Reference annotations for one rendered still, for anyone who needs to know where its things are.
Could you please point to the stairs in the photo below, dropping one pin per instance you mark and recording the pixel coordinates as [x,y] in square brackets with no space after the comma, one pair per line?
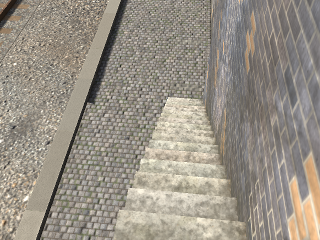
[180,191]

